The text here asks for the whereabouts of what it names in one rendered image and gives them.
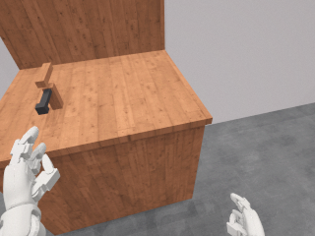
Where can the left robot hand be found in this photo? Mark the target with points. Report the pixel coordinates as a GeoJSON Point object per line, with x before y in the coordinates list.
{"type": "Point", "coordinates": [19, 176]}

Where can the robot left forearm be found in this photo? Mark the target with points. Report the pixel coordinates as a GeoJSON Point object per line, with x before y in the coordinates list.
{"type": "Point", "coordinates": [22, 220]}

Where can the tap lever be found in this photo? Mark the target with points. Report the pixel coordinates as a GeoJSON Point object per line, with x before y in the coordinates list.
{"type": "Point", "coordinates": [42, 107]}

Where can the right robot hand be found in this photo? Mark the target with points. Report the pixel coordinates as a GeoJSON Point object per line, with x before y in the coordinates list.
{"type": "Point", "coordinates": [249, 223]}

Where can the counter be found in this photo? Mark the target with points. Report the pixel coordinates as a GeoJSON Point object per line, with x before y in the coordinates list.
{"type": "Point", "coordinates": [124, 127]}

